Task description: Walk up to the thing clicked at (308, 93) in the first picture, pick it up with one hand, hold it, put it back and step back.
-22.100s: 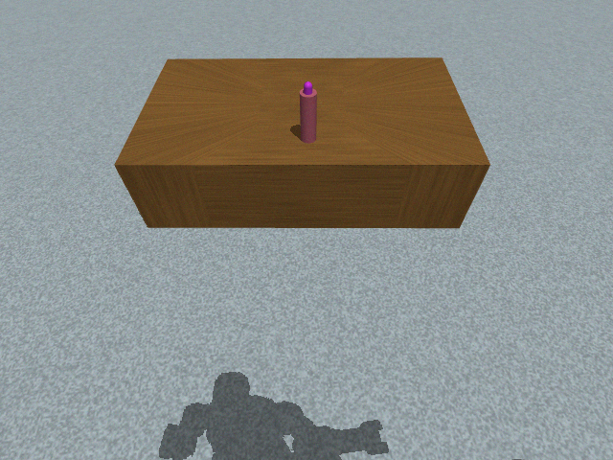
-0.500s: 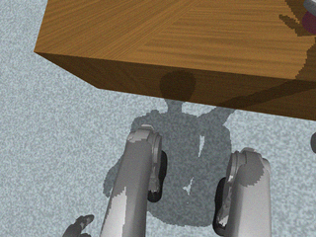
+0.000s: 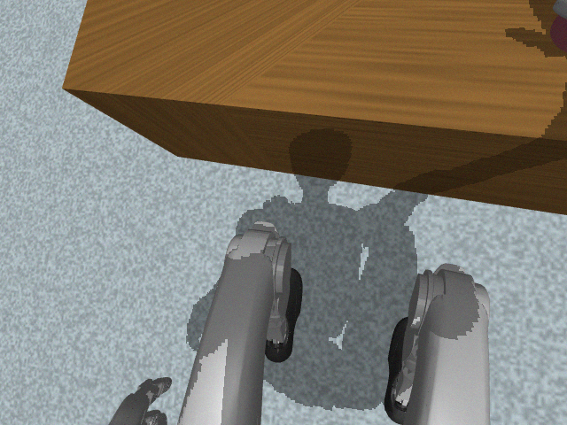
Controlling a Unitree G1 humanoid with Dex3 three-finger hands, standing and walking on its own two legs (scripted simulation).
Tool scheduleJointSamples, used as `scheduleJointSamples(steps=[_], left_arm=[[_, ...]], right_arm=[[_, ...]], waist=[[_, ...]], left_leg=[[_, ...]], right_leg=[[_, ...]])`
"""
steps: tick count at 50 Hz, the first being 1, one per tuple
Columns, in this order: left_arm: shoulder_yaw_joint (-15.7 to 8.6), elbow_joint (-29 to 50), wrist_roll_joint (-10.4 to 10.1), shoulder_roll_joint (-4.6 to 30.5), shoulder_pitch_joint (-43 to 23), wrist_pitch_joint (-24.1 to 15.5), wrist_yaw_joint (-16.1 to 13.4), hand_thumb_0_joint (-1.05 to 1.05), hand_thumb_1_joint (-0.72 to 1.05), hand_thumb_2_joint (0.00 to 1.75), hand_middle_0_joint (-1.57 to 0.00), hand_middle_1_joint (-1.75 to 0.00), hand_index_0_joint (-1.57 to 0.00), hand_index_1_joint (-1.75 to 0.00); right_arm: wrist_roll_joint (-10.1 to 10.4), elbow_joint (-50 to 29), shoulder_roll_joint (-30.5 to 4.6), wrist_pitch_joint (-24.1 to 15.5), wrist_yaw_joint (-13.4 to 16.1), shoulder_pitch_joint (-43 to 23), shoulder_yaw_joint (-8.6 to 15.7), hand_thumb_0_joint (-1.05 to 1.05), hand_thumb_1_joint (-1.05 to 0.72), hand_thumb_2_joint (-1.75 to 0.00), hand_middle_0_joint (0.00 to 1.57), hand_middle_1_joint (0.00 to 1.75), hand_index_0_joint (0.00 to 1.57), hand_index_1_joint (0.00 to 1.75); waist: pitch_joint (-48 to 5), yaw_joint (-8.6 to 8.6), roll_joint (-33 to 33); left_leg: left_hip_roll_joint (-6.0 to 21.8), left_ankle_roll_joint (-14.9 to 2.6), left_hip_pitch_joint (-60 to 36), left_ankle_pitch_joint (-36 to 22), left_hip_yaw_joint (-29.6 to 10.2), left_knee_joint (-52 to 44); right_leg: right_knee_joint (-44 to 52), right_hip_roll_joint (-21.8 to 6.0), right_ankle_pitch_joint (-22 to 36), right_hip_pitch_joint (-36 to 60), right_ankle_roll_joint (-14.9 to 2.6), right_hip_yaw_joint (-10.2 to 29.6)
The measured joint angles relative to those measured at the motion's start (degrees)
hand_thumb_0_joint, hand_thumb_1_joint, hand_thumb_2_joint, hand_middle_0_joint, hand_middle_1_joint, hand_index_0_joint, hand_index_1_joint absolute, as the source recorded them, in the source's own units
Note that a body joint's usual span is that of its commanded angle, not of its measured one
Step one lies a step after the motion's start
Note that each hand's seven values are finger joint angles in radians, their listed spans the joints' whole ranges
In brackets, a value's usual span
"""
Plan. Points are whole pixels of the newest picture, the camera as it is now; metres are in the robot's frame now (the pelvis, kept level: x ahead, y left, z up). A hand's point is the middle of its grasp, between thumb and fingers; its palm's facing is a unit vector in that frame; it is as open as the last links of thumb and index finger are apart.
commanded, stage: withdraw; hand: right
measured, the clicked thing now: out of the picture +0.61 -0.22 +0.06
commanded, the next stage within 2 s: rise in 0.18 s
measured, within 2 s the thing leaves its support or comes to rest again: neither
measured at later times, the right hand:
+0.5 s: hand out of the picture +0.56 -0.33 +0.13, palm faces +0.28 +0.89 -0.35, open 16.9 cm
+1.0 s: hand out of the picture +0.45 -0.28 +0.20, palm faces +0.23 +0.91 -0.35, open 17.3 cm
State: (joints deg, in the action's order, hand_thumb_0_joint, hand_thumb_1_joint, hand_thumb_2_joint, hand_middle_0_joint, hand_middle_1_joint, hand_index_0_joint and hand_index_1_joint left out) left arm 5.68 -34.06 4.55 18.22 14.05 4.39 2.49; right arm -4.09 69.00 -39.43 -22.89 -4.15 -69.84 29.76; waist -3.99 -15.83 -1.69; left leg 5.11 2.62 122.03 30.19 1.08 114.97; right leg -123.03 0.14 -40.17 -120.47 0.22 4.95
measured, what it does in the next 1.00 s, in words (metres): rises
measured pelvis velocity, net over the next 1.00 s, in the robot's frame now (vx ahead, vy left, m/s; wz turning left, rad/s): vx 0.07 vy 0.00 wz -0.01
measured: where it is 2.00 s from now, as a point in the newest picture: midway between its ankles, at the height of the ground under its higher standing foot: (339, 358)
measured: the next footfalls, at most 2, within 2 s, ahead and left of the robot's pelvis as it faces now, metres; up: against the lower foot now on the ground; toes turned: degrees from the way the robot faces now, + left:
none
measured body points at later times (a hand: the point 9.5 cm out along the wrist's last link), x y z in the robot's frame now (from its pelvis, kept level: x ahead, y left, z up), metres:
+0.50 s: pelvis +0.02 +0.00 +0.12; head +0.24 -0.04 +0.51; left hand +0.07 +0.27 +0.00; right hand +0.54 -0.37 +0.15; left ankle +0.13 +0.15 -0.38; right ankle +0.07 -0.12 -0.38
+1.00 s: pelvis +0.07 +0.00 +0.28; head +0.19 -0.03 +0.71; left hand +0.13 +0.27 +0.17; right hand +0.43 -0.32 +0.23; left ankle +0.13 +0.15 -0.38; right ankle +0.07 -0.12 -0.38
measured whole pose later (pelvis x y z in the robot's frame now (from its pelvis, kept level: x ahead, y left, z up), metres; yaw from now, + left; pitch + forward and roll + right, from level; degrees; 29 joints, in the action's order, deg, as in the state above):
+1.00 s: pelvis +0.07 +0.00 +0.28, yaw -1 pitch +20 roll +4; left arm 1.7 -35.3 -2.6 14.4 18.1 6.3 -2.9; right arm -2.2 49.4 -25.5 0.4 5.1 -23.6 17.1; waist -5.6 -6.5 -0.3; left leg 1.5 1.9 55.4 22.1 3.2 57.8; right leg -64.7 -4.2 -30.9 -53.8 0.7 1.8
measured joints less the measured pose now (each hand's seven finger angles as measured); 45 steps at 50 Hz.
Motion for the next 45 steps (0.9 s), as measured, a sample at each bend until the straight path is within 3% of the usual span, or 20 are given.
scheduleJointSamples(steps=[9, 16, 20, 24, 28, 33, 39, 45], left_arm=[[-0.39, 0.11, -1.68, -1.23, -0.16, 0.95, -1.12, 0.00, 0.88, 0.91, -0.21, -0.30, -0.21, -0.31], [-0.92, -0.77, -3.56, -1.68, 0.51, -0.32, -1.74, 0.00, 0.86, 0.91, -0.21, -0.30, -0.20, -0.31], [-1.83, 0.09, -4.05, -1.48, 0.21, 1.01, -0.77, 0.00, 0.86, 0.91, -0.21, -0.31, -0.20, -0.31], [-2.28, 0.58, -4.35, -1.43, -0.08, 2.24, 0.06, 0.00, 0.87, 0.91, -0.21, -0.31, -0.21, -0.31], [-2.43, 0.09, -4.53, -1.79, -0.29, 2.52, -0.15, 0.00, 0.88, 0.91, -0.21, -0.31, -0.20, -0.31], [-2.45, -1.17, -4.55, -2.19, 0.25, 2.26, -1.08, 0.00, 0.89, 0.90, -0.20, -0.30, -0.20, -0.30], [-3.23, -1.10, -5.12, -2.05, 2.30, 2.56, -1.73, 0.00, 0.89, 0.90, -0.20, -0.30, -0.20, -0.30], [-3.94, -1.07, -6.50, -2.82, 3.64, 2.80, -3.09, 0.00, 0.90, 0.90, -0.20, -0.30, -0.20, -0.30]], right_arm=[[-0.03, -6.95, -2.80, 5.12, -1.09, 2.80, 3.58, -0.01, 0.32, -0.18, 0.24, 0.19, 0.23, 0.18], [2.82, -5.87, -5.45, 8.65, -4.93, 4.66, 2.24, -0.01, 0.36, -0.09, 0.13, 0.09, 0.12, 0.08], [-3.04, -3.86, -6.93, 12.83, -2.98, 6.88, -1.13, -0.01, 0.39, -0.08, 0.10, 0.07, 0.10, 0.06], [-6.30, -5.40, -6.22, 16.69, -0.62, 10.18, -2.26, -0.01, 0.42, -0.08, 0.07, 0.07, 0.08, 0.06], [-7.40, -4.91, -6.40, 17.95, 2.25, 11.75, -2.19, -0.01, 0.44, -0.09, 0.07, 0.07, 0.08, 0.06], [-6.52, -1.05, -7.00, 17.91, 4.73, 12.32, -3.11, -0.01, 0.45, -0.10, 0.07, 0.07, 0.07, 0.06], [-3.91, -1.37, -3.13, 19.46, 5.65, 20.02, -5.95, -0.01, 0.46, -0.10, 0.07, 0.07, 0.07, 0.07], [-0.75, -11.13, 6.69, 22.22, 6.80, 34.80, -9.59, -0.01, 0.49, -0.09, 0.06, 0.07, 0.07, 0.06]], waist=[[-0.08, 0.90, 0.03], [-2.47, 2.91, -0.31], [-2.47, 4.17, -0.09], [-2.28, 5.39, 0.50], [-1.96, 6.07, 1.13], [-2.11, 6.47, 1.30], [-2.26, 7.45, 0.71], [-1.92, 8.33, 0.86]], left_leg=[[-0.53, 0.18, -3.97, -0.14, -0.20, -3.66], [-0.48, 0.08, -10.75, -0.26, 0.27, -10.25], [-1.04, 0.08, -15.32, -0.84, 0.46, -14.53], [-1.56, 0.09, -20.62, -1.60, 0.66, -19.52], [-1.99, -0.15, -27.07, -2.28, 1.11, -24.93], [-2.35, -0.50, -35.42, -3.37, 1.88, -32.32], [-2.98, -0.57, -45.50, -4.96, 2.10, -41.06], [-3.43, -0.60, -56.87, -6.90, 2.00, -50.28]], right_leg=[[3.79, -0.75, -0.05, 4.31, -0.26, -0.68], [10.65, -1.00, 0.52, 10.87, -0.41, -1.00], [14.81, -1.70, 0.89, 15.51, -0.49, -1.27], [19.81, -2.33, 1.61, 20.88, -0.41, -1.57], [25.32, -2.86, 2.40, 27.31, -0.14, -1.64], [32.76, -3.30, 3.82, 35.37, 0.19, -1.51], [41.50, -3.93, 5.51, 45.38, 0.21, -2.02], [50.96, -4.30, 7.65, 56.82, 0.33, -2.83]])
